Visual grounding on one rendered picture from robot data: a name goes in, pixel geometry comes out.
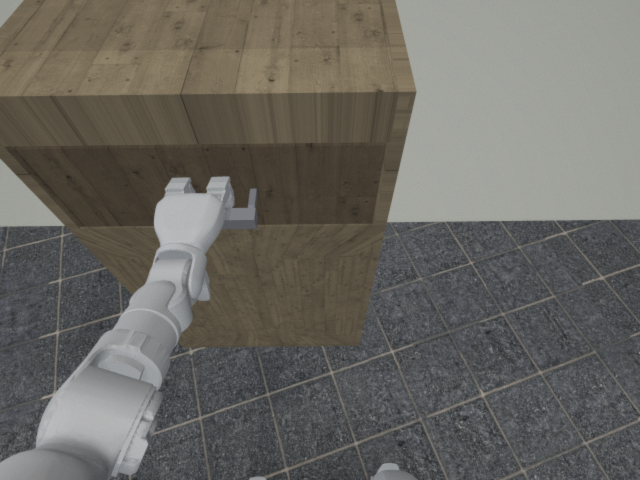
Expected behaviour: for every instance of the left robot upper arm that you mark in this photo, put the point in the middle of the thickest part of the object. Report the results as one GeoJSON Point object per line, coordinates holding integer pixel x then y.
{"type": "Point", "coordinates": [102, 427]}

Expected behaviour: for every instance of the robot left forearm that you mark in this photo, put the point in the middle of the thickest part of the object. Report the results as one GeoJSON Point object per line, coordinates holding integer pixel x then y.
{"type": "Point", "coordinates": [141, 343]}

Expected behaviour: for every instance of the robot right shin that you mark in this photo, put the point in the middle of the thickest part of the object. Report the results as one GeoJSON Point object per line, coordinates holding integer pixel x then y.
{"type": "Point", "coordinates": [388, 466]}

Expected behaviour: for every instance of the cabinet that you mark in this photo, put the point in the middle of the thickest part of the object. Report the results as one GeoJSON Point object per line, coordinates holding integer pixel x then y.
{"type": "Point", "coordinates": [176, 72]}

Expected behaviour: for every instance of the handle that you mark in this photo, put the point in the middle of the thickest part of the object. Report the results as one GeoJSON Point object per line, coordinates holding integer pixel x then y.
{"type": "Point", "coordinates": [243, 218]}

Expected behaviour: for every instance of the drawer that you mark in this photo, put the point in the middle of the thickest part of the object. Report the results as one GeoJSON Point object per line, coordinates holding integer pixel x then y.
{"type": "Point", "coordinates": [297, 183]}

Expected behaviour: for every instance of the robot left hand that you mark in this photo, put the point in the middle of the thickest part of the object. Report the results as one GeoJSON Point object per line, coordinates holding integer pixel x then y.
{"type": "Point", "coordinates": [196, 219]}

